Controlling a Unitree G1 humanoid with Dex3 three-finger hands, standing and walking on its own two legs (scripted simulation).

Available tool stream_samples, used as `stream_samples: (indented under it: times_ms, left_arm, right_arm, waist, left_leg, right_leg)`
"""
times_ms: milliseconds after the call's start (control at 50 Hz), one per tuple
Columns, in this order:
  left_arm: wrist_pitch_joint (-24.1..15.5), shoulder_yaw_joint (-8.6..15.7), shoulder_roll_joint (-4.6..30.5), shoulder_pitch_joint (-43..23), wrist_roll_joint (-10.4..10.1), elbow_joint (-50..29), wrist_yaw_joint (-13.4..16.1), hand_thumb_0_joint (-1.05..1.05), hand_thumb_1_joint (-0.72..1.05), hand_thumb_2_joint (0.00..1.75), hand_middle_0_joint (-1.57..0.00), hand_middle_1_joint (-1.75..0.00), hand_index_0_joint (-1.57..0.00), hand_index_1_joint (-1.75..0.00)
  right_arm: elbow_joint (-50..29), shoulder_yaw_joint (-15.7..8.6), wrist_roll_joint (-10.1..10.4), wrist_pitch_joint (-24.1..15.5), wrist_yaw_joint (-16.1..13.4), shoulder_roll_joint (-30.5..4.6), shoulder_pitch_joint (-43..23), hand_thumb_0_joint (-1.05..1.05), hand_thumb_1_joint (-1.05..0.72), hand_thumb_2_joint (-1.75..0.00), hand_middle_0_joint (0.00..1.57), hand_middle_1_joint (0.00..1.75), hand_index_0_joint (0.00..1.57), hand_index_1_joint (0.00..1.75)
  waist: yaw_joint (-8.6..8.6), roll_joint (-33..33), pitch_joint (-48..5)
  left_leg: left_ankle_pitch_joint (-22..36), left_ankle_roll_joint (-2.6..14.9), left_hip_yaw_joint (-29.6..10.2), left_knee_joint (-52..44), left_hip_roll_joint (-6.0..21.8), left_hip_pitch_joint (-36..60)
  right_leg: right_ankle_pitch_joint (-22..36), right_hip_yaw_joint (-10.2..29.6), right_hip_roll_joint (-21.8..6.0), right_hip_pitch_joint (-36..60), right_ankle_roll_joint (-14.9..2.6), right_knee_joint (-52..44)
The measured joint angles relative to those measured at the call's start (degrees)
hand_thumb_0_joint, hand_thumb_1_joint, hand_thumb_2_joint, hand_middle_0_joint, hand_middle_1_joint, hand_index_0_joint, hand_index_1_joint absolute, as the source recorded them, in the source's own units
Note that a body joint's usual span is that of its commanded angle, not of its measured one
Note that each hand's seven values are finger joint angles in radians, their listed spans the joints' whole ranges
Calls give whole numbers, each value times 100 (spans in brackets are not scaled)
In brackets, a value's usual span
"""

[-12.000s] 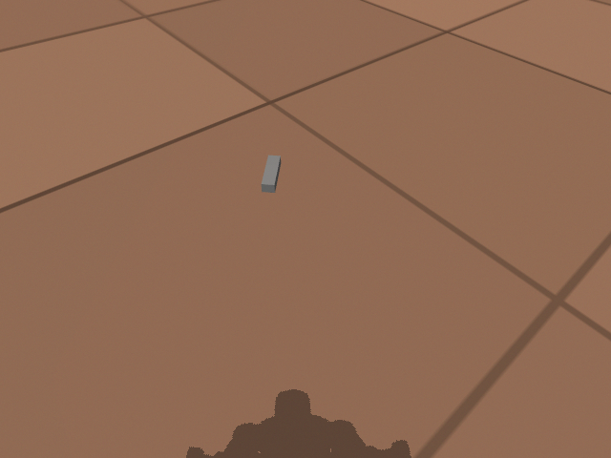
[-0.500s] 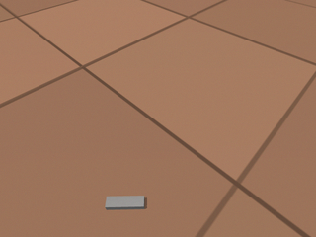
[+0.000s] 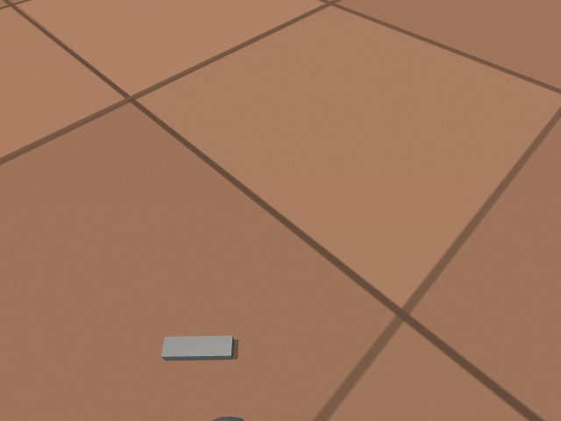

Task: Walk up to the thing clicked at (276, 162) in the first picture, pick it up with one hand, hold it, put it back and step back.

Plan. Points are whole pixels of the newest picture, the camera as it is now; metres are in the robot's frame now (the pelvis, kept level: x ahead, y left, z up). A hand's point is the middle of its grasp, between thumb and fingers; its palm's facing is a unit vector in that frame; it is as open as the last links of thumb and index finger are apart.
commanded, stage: walk up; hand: left
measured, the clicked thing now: (198, 348) +0.43 +0.28 -0.74
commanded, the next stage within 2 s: stand in 1.10 s
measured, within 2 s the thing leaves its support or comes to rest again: neither
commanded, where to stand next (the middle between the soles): +0.05 +0.04 m, yaw +0 degrees
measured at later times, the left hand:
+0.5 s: hand out of the picture +0.09 +0.29 -0.13, palm faces +0.03 -0.92 -0.39, open 7.4 cm
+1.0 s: hand out of the picture +0.08 +0.28 -0.14, palm faces +0.00 -0.94 -0.35, open 7.3 cm
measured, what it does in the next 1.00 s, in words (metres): steps on the spot: left foot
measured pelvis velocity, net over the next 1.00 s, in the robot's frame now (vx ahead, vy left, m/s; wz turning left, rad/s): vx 0.00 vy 0.02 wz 0.00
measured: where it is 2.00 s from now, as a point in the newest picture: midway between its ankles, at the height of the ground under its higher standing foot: outside the picture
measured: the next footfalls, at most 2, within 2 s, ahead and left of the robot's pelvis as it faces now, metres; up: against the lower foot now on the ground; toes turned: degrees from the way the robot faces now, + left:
left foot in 0.06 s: +0.06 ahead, +0.12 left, +0.00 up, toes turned -2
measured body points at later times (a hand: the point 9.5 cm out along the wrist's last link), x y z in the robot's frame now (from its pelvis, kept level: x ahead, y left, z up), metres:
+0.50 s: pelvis +0.01 +0.01 +0.01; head +0.02 +0.01 +0.46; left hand +0.09 +0.33 -0.10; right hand +0.14 -0.28 -0.11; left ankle +0.02 +0.12 -0.73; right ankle +0.02 -0.11 -0.73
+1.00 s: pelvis +0.00 +0.02 +0.02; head +0.02 +0.02 +0.47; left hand +0.08 +0.33 -0.12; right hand +0.09 -0.28 -0.11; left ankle +0.02 +0.12 -0.73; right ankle +0.02 -0.11 -0.73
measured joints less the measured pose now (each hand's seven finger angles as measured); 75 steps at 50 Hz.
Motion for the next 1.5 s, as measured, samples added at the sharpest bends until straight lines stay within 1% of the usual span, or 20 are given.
stream_samples:
  times_ms: [40,60,80,100,140,220,320,480,580,700,920,1100,1260,1500]
  left_arm:
    - [-23,-31,23,-48,-42,7,36,1,90,90,-21,-30,-21,-30]
    - [-20,-46,45,-78,-67,13,54,1,90,90,-21,-30,-21,-30]
    - [-9,-54,77,-121,-97,28,73,1,90,90,-21,-30,-21,-30]
    - [9,-55,106,-170,-130,57,93,1,90,90,-21,-30,-21,-30]
    - [37,-55,135,-247,-177,130,124,1,91,90,-21,-30,-21,-30]
    - [-19,-59,218,-342,-142,316,139,1,91,90,-21,-30,-21,-30]
    - [-96,-96,279,-399,-105,517,132,1,91,90,-21,-30,-21,-30]
    - [-105,-126,297,-507,-83,768,129,1,91,90,-21,-30,-21,-30]
    - [-111,-138,271,-524,-79,882,117,1,91,90,-20,-30,-21,-30]
    - [-99,-140,227,-475,-63,1009,112,1,91,90,-21,-30,-21,-30]
    - [-95,-146,166,-411,-54,1140,121,1,91,90,-21,-30,-21,-30]
    - [-94,-130,174,-468,-52,1142,130,1,91,90,-21,-30,-21,-30]
    - [-109,-202,166,-392,-52,1214,80,1,91,90,-20,-30,-21,-30]
    - [-129,-244,98,-340,-59,1233,78,1,91,90,-21,-30,-21,-30]
  right_arm:
    - [-11,21,-21,12,40,106,-48,0,-91,-90,20,30,20,29]
    - [-21,22,-34,5,57,152,-72,0,-91,-90,20,30,20,29]
    - [-23,18,-54,-8,67,210,-111,0,-91,-90,20,30,20,29]
    - [-23,18,-71,-16,79,274,-153,0,-91,-90,20,30,20,29]
    - [-39,48,-53,-22,135,341,-232,0,-91,-90,20,30,20,29]
    - [-65,108,-2,-4,191,430,-465,0,-91,-90,20,30,20,30]
    - [-64,122,52,1,203,408,-750,0,-91,-90,20,30,20,30]
    - [156,126,55,-5,237,332,-973,0,-91,-90,20,30,20,29]
    - [350,130,36,-5,251,334,-955,0,-91,-90,20,30,20,29]
    - [523,108,23,8,254,367,-865,0,-91,-90,20,30,20,29]
    - [672,80,26,21,237,404,-753,0,-91,-90,20,30,20,29]
    - [708,86,39,1,223,402,-777,0,-91,-90,20,30,20,29]
    - [841,189,7,-144,183,447,-752,0,-91,-90,20,30,20,29]
    - [937,224,27,-185,147,397,-746,0,-91,-90,20,30,20,29]
  waist:
    - [-17,-52,13]
    - [-33,-85,16]
    - [-39,-160,42]
    - [-20,-251,63]
    - [19,-281,35]
    - [46,-194,-23]
    - [55,-97,-106]
    - [106,-17,-212]
    - [105,-56,-241]
    - [64,-128,-254]
    - [-1,-161,-267]
    - [-12,-114,-299]
    - [-25,-132,-458]
    - [-41,-135,-436]
  left_leg:
    - [269,38,77,-531,-2,169]
    - [563,61,110,-859,-12,290]
    - [1142,43,140,-1090,-61,380]
    - [1261,23,189,-1161,-124,437]
    - [1169,22,228,-1167,-130,465]
    - [1133,-7,203,-1247,-32,552]
    - [1311,3,207,-1583,-87,716]
    - [1619,47,243,-2152,-140,974]
    - [1758,67,254,-2402,-156,1073]
    - [1836,86,271,-2548,-165,1129]
    - [1887,94,279,-2633,-168,1118]
    - [1889,86,262,-2637,-172,1105]
    - [1949,40,263,-2881,-153,1251]
    - [1914,-41,247,-2979,-58,1350]
  right_leg:
    - [-88,-54,-33,-26,15,119]
    - [-156,-73,-65,-57,33,225]
    - [-228,-60,-129,-80,61,343]
    - [-268,-13,-198,-82,90,408]
    - [-275,38,-195,-50,89,359]
    - [-95,29,-86,138,108,30]
    - [43,33,-142,282,125,-249]
    - [333,72,-197,513,197,-772]
    - [481,84,-213,612,225,-1030]
    - [576,102,-222,671,247,-1193]
    - [639,111,-225,666,258,-1295]
    - [620,94,-229,646,249,-1271]
    - [626,99,-212,736,222,-1406]
    - [619,84,-117,849,151,-1548]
